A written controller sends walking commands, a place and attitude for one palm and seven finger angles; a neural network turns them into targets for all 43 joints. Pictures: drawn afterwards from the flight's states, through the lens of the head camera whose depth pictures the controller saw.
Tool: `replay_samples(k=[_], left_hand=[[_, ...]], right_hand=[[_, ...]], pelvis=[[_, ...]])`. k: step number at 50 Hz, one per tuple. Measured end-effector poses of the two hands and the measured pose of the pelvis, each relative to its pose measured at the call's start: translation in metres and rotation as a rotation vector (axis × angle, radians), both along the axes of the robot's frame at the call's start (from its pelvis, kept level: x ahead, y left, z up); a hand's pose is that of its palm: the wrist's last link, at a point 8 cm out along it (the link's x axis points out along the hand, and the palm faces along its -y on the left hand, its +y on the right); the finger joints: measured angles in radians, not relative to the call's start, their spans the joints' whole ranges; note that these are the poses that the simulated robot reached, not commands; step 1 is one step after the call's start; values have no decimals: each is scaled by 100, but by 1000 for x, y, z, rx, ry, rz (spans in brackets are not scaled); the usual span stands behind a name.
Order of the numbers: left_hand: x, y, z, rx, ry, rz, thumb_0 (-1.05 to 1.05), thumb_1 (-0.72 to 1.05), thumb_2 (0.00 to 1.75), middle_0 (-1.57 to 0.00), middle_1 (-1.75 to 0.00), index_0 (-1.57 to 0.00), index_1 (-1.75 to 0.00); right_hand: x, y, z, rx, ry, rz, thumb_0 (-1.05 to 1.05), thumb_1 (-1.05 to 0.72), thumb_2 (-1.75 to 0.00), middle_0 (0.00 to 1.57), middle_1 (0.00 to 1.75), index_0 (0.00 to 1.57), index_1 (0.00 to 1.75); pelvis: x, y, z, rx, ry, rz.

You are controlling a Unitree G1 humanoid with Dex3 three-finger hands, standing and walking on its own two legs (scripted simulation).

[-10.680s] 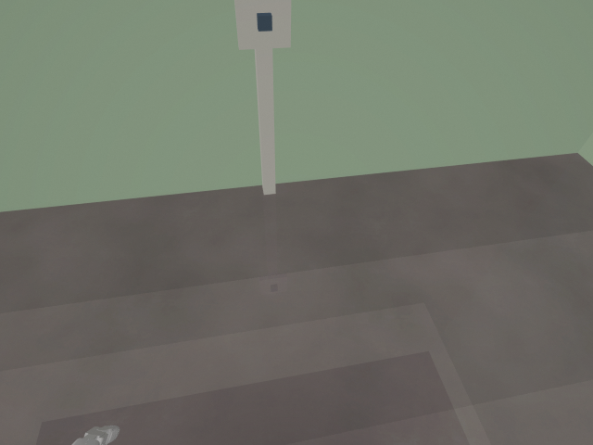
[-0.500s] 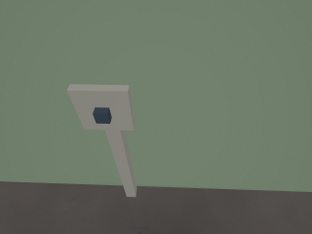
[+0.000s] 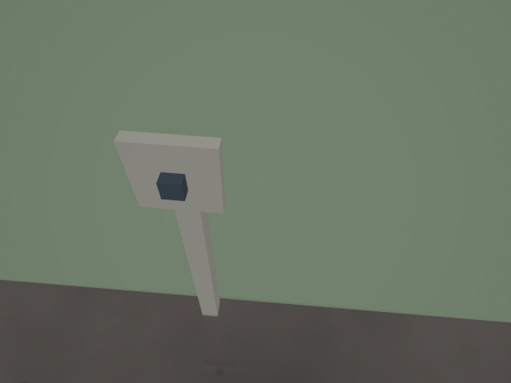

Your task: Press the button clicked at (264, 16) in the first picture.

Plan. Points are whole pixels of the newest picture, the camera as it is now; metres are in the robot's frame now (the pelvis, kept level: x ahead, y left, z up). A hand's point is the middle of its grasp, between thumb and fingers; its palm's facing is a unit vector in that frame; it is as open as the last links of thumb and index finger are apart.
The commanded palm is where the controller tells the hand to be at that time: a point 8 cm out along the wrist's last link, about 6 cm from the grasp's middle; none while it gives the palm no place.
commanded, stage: look again from close up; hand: left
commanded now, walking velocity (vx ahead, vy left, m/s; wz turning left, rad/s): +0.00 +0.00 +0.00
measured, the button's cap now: (173, 185) +0.44 +0.19 +0.04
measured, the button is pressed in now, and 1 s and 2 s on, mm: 0 0 0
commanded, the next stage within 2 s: shuffle to correct the standing spot in 0.56 s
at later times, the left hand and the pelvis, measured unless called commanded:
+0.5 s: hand out of the picture +0.00 +0.15 -0.18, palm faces +0.02 -0.99 -0.17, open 7.3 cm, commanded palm none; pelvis +0.01 -0.01 +0.00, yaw +0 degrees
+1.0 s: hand out of the picture -0.01 +0.16 -0.18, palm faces +0.04 -0.97 -0.22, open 7.3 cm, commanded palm none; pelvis -0.03 -0.02 -0.01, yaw +0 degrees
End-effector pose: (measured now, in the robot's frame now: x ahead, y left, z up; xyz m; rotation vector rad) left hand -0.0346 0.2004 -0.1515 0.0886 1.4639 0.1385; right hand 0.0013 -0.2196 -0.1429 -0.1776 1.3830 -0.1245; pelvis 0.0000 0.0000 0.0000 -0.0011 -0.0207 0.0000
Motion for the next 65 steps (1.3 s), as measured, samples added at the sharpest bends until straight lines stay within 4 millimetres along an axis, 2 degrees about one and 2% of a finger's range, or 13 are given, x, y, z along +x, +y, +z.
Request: replay_samples(k=[7,21,37,43,53,59,65], left_hand=[[6,-2,0,0,-8,-3,0,91,90,-20,-30,-20,-30],[29,1,1,22,-53,-23,0,91,90,-19,-29,-20,-30],[24,-7,2,18,-43,-13,0,91,90,-19,-29,-20,-30],[20,-5,2,39,-45,-8,0,91,90,-20,-30,-20,-30],[14,11,-3,89,-110,-16,0,91,90,-20,-30,-20,-30],[15,21,-11,62,-172,7,0,91,90,-20,-30,-20,-30],[10,25,-5,32,-178,4,0,91,90,-20,-29,-20,-30]], right_hand=[[1,0,0,2,9,-3,1,-92,-90,20,30,20,30],[-14,7,-2,33,49,-28,0,-91,-90,20,30,20,30],[-15,4,-3,39,57,-36,0,-91,-90,20,30,20,30],[-14,-8,-5,20,41,-42,1,-91,-90,20,30,20,30],[-14,-24,-14,1,-30,-37,0,-91,-90,20,30,20,30],[-31,-16,-5,-15,-24,-15,0,-91,-90,20,30,20,30],[-56,-1,4,-11,8,-14,0,-91,-90,20,30,20,30]], pelvis=[[3,-2,0,1,-1,1],[6,-7,1,3,-1,-3],[7,-13,1,7,0,-4],[-4,-16,-2,15,4,-10],[-38,-18,-13,3,-5,6],[-48,-12,-13,-9,-2,28],[-49,-2,-4,-1,-2,14]])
